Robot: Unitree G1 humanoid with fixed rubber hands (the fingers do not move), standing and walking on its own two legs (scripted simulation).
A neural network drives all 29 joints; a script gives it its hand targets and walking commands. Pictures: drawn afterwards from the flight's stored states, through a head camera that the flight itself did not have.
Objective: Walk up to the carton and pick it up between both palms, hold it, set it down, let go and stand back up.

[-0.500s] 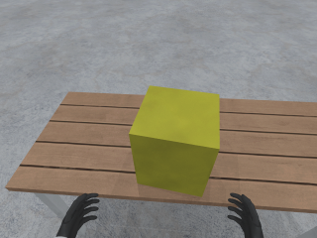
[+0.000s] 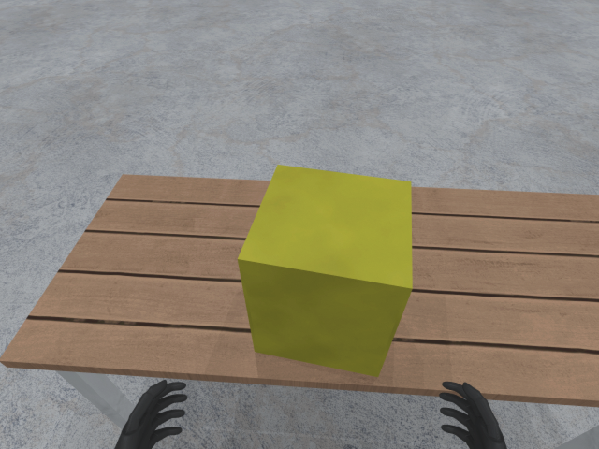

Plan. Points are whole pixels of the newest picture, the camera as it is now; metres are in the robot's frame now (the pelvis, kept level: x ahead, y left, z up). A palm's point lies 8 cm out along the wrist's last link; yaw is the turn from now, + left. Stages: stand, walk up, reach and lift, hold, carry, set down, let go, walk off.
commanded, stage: set down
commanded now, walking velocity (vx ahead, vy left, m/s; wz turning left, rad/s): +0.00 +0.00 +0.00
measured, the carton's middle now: (328, 271) +0.40 -0.01 +0.00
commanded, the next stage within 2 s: let go in 0.80 s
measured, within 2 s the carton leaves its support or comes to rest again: neither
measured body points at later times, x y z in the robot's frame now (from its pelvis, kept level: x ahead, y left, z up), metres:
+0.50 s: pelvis -0.02 +0.00 +0.00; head -0.03 +0.01 +0.45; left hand +0.15 +0.23 -0.07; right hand +0.15 -0.21 -0.08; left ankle -0.03 +0.11 -0.75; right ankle +0.00 -0.11 -0.75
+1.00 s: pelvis -0.01 -0.01 +0.00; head -0.02 -0.01 +0.45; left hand +0.15 +0.22 -0.08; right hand +0.15 -0.23 -0.09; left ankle -0.03 +0.11 -0.75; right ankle +0.00 -0.11 -0.75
